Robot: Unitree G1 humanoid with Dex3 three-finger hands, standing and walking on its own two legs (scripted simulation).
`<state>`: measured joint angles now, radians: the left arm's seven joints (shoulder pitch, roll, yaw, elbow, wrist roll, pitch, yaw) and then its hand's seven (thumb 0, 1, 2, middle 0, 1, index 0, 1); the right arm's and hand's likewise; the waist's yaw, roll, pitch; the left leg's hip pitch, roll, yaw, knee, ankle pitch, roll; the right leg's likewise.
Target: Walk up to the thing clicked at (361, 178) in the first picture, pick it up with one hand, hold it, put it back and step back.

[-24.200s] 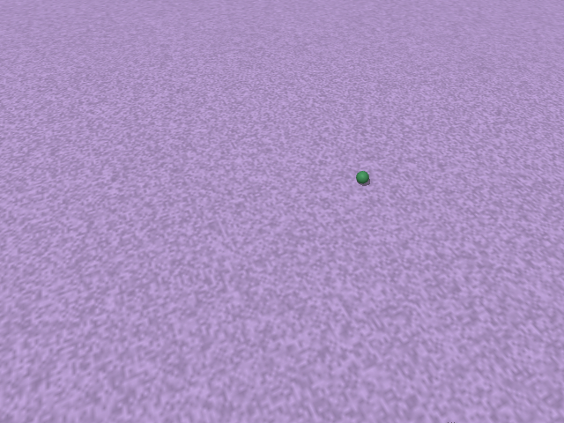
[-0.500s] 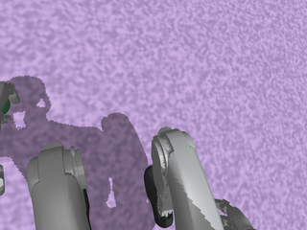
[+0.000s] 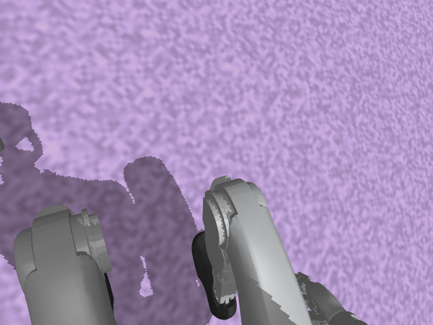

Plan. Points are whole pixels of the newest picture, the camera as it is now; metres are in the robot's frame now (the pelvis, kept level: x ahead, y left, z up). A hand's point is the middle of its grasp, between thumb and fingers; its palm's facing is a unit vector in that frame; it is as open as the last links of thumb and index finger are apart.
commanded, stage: rest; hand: left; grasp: from above
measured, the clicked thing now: out of the picture +0.42 +0.35 -0.24
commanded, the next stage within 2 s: open in 0.76 s
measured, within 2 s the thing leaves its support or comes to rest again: rests again in 0.50 s
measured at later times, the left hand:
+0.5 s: hand out of the picture +0.40 +0.34 -0.24, palm faces -0.44 -0.17 -0.88, open 6.5 cm
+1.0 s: hand out of the picture +0.40 +0.34 -0.25, palm faces -0.45 -0.18 -0.88, open 7.2 cm
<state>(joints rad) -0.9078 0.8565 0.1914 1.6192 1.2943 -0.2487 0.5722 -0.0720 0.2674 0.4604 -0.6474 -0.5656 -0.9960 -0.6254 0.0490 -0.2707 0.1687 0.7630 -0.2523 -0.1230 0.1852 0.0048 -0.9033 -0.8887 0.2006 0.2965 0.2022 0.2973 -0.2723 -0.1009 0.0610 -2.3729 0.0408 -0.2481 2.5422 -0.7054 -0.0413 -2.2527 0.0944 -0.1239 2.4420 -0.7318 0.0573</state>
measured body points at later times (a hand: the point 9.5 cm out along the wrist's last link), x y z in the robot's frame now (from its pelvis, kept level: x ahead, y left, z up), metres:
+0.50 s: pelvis +0.00 +0.01 +0.00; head +0.25 +0.13 +0.35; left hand +0.42 +0.34 -0.19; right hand +0.08 -0.25 -0.08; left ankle +0.06 +0.14 -0.26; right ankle +0.09 -0.12 -0.26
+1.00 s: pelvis +0.00 +0.01 +0.00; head +0.26 +0.13 +0.34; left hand +0.42 +0.34 -0.20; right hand +0.09 -0.25 -0.07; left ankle +0.06 +0.14 -0.26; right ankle +0.09 -0.12 -0.26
